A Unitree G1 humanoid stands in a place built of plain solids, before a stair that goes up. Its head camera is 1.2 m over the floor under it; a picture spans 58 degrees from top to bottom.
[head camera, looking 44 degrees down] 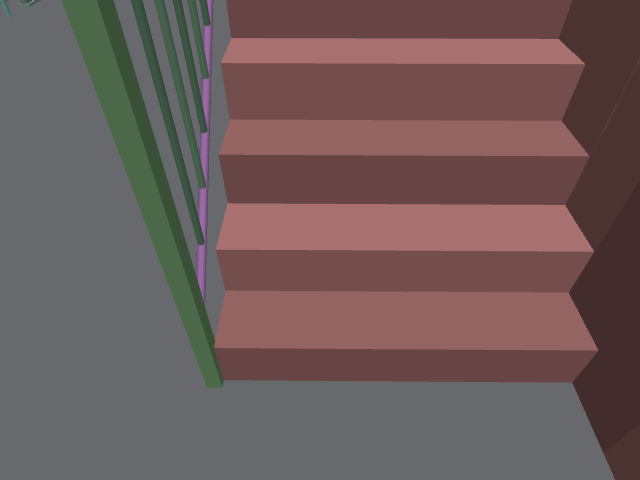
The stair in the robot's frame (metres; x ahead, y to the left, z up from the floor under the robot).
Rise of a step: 0.18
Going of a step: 0.20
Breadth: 1.04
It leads straight ahead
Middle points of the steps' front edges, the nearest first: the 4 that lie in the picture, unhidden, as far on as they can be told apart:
0.63 -0.23 0.18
0.83 -0.23 0.35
1.03 -0.23 0.53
1.23 -0.23 0.71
